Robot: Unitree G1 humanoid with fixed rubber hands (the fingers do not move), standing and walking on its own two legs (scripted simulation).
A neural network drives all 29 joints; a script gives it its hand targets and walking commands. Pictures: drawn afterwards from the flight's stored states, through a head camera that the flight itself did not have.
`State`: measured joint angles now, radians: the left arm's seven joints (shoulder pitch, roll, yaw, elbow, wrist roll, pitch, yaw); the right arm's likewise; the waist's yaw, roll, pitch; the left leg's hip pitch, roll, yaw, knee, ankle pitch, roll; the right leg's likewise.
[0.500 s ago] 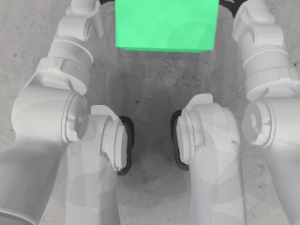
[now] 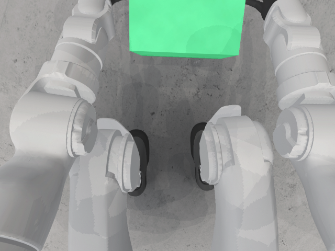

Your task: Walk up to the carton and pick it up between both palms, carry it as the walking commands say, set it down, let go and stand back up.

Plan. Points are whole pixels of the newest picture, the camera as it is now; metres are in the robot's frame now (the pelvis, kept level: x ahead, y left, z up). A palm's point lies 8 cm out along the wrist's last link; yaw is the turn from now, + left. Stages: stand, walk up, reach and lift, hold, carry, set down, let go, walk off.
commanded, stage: set down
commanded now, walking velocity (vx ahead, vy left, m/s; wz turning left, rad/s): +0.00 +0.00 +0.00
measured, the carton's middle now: (184, 12) +0.52 -0.08 -0.26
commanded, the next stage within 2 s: none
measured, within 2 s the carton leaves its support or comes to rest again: neither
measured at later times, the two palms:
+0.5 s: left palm out of the picture +0.55 +0.09 -0.17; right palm (290, 0) +0.50 -0.26 -0.19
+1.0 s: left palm out of the picture +0.57 +0.09 -0.12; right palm out of the picture +0.52 -0.29 -0.13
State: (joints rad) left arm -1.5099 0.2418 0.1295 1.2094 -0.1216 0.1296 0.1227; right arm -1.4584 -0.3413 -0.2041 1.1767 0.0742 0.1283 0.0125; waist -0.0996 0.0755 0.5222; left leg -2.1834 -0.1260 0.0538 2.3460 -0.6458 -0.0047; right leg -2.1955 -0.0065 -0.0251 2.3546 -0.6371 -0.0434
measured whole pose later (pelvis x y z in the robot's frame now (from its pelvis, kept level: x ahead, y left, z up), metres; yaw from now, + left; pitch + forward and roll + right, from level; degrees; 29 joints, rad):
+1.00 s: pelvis -0.01 -0.01 +0.02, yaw -2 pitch +29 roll +2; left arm -1.48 0.34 0.08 0.93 -0.21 0.19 0.17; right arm -1.45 -0.49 -0.12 0.98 0.25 0.16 -0.05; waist -0.06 0.05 0.53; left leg -2.14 -0.05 0.04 2.25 -0.62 0.00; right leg -2.18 0.00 -0.06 2.24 -0.57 -0.08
